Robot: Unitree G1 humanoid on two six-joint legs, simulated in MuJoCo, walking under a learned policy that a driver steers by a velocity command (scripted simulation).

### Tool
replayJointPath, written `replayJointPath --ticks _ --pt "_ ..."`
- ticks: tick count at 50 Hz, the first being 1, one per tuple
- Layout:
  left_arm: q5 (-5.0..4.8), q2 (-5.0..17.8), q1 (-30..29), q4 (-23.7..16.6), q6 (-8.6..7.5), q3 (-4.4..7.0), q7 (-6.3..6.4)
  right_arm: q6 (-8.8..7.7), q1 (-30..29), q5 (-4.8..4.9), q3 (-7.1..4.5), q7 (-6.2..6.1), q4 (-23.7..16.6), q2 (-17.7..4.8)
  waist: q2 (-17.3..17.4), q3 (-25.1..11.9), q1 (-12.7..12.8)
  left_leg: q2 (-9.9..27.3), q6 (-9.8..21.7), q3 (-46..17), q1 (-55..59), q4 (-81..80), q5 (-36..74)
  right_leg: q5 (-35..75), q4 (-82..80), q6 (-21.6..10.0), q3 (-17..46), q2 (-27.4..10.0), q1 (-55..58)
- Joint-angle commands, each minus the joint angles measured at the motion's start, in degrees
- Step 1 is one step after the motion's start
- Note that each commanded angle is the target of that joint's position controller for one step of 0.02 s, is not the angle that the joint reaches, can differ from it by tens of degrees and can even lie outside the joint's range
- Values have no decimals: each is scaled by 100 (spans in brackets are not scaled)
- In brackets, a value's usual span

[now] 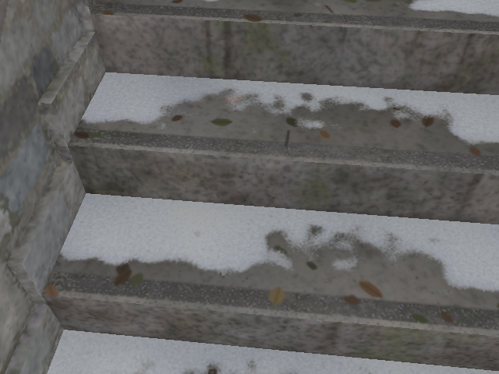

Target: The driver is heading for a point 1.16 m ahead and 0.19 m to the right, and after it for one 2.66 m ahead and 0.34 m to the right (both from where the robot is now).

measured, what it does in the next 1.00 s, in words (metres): walks ahead: left foot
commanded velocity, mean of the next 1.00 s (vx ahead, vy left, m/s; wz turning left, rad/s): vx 0.23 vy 0.00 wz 0.00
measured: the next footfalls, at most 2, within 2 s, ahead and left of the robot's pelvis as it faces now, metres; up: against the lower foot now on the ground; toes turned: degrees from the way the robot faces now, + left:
left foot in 0.66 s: +0.12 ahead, +0.14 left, +0.00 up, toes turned +3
right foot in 1.08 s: +0.35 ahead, -0.03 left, +0.17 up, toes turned -3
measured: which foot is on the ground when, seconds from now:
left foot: down 0.00-0.40, up 0.42-0.64, down 0.66-1.00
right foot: down 0.00-0.66, up 0.68-1.00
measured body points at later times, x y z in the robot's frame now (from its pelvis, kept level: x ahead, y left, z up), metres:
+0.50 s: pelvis +0.02 +0.00 +0.00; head +0.01 +0.01 +0.45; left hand -0.01 +0.25 -0.15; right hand +0.01 -0.25 -0.15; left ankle -0.01 +0.14 -0.71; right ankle -0.06 -0.09 -0.74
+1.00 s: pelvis +0.17 +0.06 +0.01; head +0.20 +0.08 +0.46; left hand +0.33 +0.19 -0.12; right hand +0.00 -0.12 -0.11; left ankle +0.08 +0.14 -0.74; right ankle +0.30 -0.07 -0.47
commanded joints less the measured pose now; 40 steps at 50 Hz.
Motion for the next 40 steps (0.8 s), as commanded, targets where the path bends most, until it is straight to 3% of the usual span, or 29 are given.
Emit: replayJointPath --ticks 1,6,16,18,20,22,23,24,25,26,28,29,30,31,32,33,34,35,36,37,38,39,40 --pt "-2 636 485 -105 -40 107 18 -9 277 -1 -115 -39 -67 -547 -59 197 -23 -24 68 35 353 -174 667 2191 -503 245 375 -493 -594" --pt "-16 537 535 -199 -82 81 -1 -18 363 43 -140 -88 21 -498 -48 171 -44 8 53 14 375 -205 583 2010 -519 216 345 -478 -626" --pt "6 502 827 -362 -107 71 12 8 620 15 -206 -129 200 -470 -27 366 -26 23 56 7 269 -316 443 1438 -628 199 354 -463 -762" --pt "-2 486 884 -385 -98 71 47 30 699 18 -211 -154 242 -400 -100 317 -32 -109 71 156 300 -234 -163 344 -812 95 386 -416 -850" --pt "-56 720 780 -549 -97 162 98 23 574 61 -248 -196 156 -395 -390 511 31 -452 156 532 -48 441 -1260 -1881 -1139 -271 752 -560 -1164" --pt "-125 1011 838 -682 -168 283 110 -101 182 41 -201 -154 -110 -270 -854 827 231 -385 241 444 -870 1710 -1382 -2820 -1620 -839 1833 -1376 -1245" --pt "-161 1117 834 -701 -218 347 128 -205 -2 7 -189 -88 -212 -218 -832 998 285 -195 287 225 -1426 2349 -1277 -2474 -1740 -1149 2339 -1808 -1160" --pt "-167 1113 1050 -618 -259 382 153 -313 59 79 -212 -21 -241 -260 -852 1054 294 -62 330 76 -2134 3078 -1673 -1945 -1742 -1385 2612 -2106 -700" --pt "-177 1021 1148 -570 -290 384 173 -412 176 162 -238 53 -265 -302 -807 1046 232 62 383 -17 -2730 3576 -1929 -1267 -1609 -1486 2646 -2239 -176" --pt "-206 877 1164 -541 -296 356 173 -510 194 223 -239 141 -345 -315 -762 952 137 146 468 -7 -3007 3666 -2024 -485 -1443 -1383 2395 -2199 260" --pt "-169 899 1023 -613 -205 388 164 -651 -70 124 -205 220 -500 -224 -473 672 80 159 566 250 -2817 3179 -2226 1387 -1079 -1108 1740 -2009 616" --pt "-176 996 757 -732 -174 400 170 -683 2 72 -153 252 -528 -108 -402 542 -64 99 636 355 -2184 2562 -2230 2070 -917 -1004 1395 -1880 320" --pt "-221 1150 404 -850 -116 423 219 -716 341 38 -198 261 -484 -154 -376 311 -333 -248 678 668 -1116 1727 -1868 3477 -473 -912 964 -1568 -161" --pt "-249 1247 183 -959 -76 427 260 -744 1108 64 -320 271 -212 -249 -205 -60 -724 -565 705 831 76 677 -365 4567 294 -834 683 -1322 -462" --pt "-272 1339 -11 -1049 -63 434 263 -729 1976 1 -420 275 60 -397 -179 -212 -1138 -788 720 873 813 -331 450 5046 1511 -551 332 -885 -655" --pt "-150 931 -287 -1171 -127 301 167 -642 3070 -60 -531 229 379 -871 871 -541 -1459 -23 974 -308 2140 -971 833 3439 3382 -143 209 -443 -1913" --pt "176 17 -358 -1291 -277 42 -27 -485 2742 -28 -290 244 323 -682 1990 -578 -882 1124 1055 -1899 2168 -822 2995 -679 5493 83 368 248 -2920" --pt "-352 20 1166 -835 -310 163 -37 -592 2926 -133 -492 259 328 -1223 1818 -915 -537 2135 2249 -3919 1949 -1512 236 -1202 6741 41 1506 663 -3261" --pt "-442 321 1096 -928 -376 210 -63 -611 2225 0 -440 289 265 -1025 575 125 -190 2048 2402 -3610 1541 -1720 -2108 -972 7480 48 1190 286 -4302" --pt "-457 273 483 -1102 -468 182 -93 -545 1683 100 -367 303 193 -703 224 880 -176 1707 2085 -2848 1179 -1734 -2638 -711 8106 -29 869 94 -5116" --pt "-445 -43 346 -1056 -467 115 -25 -532 1595 130 -353 374 274 -643 -27 993 -56 1475 1769 -2457 971 -1636 -2235 -467 8498 -39 721 -71 -5446" --pt "-350 -133 335 -1098 -455 74 -26 -523 1674 89 -281 436 377 -387 -121 948 15 1340 1625 -2073 851 -1481 -1609 -276 9127 -72 622 -115 -5709" --pt "-367 -308 189 -1144 -396 23 -44 -485 1887 44 -183 483 519 -73 111 853 8 1245 1481 -1721 752 -1387 -1187 -283 10027 -168 456 -183 -6035"
Velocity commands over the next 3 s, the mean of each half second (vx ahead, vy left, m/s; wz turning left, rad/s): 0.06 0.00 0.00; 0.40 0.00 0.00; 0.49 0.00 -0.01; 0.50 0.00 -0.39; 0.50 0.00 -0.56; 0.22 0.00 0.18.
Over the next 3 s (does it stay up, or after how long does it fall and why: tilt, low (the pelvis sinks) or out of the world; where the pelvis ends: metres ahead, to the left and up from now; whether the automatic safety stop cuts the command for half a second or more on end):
stays up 1.11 -0.28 0.65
